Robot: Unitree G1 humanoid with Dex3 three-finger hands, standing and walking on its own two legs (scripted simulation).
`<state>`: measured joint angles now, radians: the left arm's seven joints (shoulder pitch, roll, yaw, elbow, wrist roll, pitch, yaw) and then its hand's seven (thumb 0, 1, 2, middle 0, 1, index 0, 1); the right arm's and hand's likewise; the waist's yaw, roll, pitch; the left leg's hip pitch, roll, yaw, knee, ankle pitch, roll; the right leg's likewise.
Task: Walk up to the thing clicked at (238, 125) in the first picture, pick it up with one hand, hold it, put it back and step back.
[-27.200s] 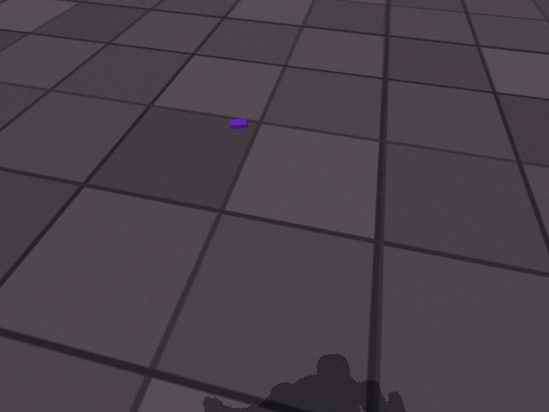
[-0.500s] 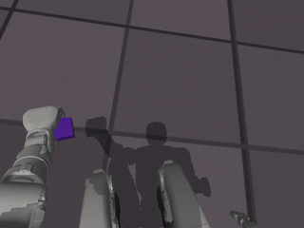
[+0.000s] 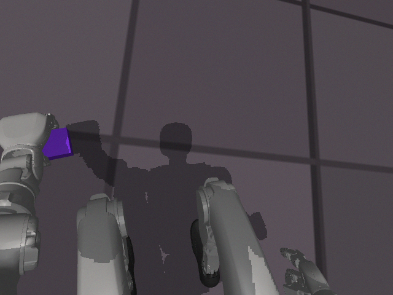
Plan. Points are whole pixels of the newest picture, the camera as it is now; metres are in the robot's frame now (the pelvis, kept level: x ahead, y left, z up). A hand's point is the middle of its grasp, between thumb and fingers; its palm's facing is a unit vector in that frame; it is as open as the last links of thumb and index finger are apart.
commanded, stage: crouch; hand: left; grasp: from above
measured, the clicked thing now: (45, 146) +0.44 +0.26 -0.21
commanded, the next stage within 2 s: lower in 0.62 s
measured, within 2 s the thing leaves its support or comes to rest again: rests again in 1.72 s
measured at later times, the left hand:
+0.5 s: hand (51, 153) +0.43 +0.26 -0.26, palm faces -0.46 -0.06 -0.89, open 8.8 cm
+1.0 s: hand (58, 156) +0.44 +0.26 -0.31, palm faces -0.48 -0.09 -0.87, open 8.8 cm
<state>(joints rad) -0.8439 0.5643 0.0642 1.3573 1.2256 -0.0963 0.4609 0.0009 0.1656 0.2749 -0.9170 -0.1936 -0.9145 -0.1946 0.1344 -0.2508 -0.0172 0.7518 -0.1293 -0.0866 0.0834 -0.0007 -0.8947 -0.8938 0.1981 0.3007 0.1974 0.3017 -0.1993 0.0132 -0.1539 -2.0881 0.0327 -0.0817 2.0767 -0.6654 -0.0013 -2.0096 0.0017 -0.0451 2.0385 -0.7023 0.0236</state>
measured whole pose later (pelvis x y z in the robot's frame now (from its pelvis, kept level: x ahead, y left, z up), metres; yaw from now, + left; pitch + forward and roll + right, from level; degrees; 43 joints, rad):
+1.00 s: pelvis -0.01 +0.00 -0.11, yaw -4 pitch +33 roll -7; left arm -0.94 0.72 0.13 1.54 1.25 -0.18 0.48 0.00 0.19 0.24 -0.91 -0.17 -0.91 -0.17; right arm 0.12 -0.27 0.07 0.78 -0.18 -0.11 0.15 0.00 -0.90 -0.89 0.20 0.30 0.20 0.30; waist -0.25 -0.04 0.00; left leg -2.34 0.04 -0.15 2.43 -0.68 -0.01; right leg -2.25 0.04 -0.08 2.36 -0.70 0.03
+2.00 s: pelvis -0.01 +0.00 -0.14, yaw -9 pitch +27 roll -12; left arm -0.96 0.90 0.19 1.73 1.28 -0.22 0.67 0.00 0.22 0.12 -0.94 -0.15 -0.94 -0.15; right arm 0.07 -0.32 0.21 0.76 -0.28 -0.26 0.28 0.00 -0.89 -0.89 0.20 0.30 0.20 0.30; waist -0.33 -0.12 0.14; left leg -2.36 0.04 -0.25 2.58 -0.71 -0.01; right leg -2.24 0.07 -0.16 2.44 -0.69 0.05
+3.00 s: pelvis -0.01 +0.01 -0.13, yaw -11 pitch +25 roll -14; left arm -1.00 0.98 0.16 1.77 1.23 -0.19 0.69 0.00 -0.19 0.71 -0.38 -0.67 -0.37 -0.67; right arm 0.06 -0.35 0.27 0.73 -0.28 -0.33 0.32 0.00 -0.89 -0.89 0.20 0.30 0.20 0.30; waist -0.36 -0.15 0.19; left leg -2.34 0.04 -0.28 2.57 -0.71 -0.01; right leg -2.21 0.08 -0.18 2.40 -0.67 0.06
